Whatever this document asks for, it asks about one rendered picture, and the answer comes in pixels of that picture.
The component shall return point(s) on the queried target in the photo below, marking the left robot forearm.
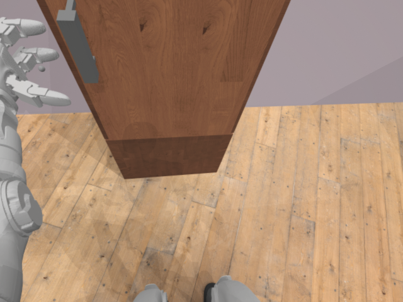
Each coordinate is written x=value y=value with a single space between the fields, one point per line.
x=10 y=141

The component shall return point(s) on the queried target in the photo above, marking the right robot shin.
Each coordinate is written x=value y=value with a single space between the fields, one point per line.
x=224 y=278

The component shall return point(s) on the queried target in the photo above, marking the handle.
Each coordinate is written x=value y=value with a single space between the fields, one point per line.
x=71 y=28

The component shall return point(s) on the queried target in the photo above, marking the cupboard door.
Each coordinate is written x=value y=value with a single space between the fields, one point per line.
x=172 y=68

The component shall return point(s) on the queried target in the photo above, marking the left robot thigh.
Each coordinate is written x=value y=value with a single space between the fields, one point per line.
x=151 y=295

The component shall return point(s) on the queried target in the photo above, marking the left robot hand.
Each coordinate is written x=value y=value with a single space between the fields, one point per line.
x=23 y=61

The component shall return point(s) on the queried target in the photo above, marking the robot left upper arm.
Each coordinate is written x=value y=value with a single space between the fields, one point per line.
x=20 y=215

